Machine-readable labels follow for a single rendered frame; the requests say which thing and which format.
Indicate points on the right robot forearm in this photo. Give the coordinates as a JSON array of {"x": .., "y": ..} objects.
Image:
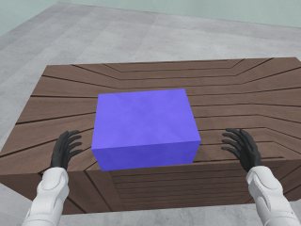
[{"x": 272, "y": 207}]

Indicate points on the robot left hand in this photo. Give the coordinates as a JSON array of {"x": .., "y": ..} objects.
[{"x": 62, "y": 154}]

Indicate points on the robot right hand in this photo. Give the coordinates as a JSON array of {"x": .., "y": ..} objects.
[{"x": 246, "y": 148}]

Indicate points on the pedestal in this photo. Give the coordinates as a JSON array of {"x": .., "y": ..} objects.
[{"x": 262, "y": 96}]

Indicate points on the left robot forearm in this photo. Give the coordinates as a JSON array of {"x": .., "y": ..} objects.
[{"x": 46, "y": 209}]

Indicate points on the carton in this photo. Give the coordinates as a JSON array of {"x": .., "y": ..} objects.
[{"x": 143, "y": 129}]

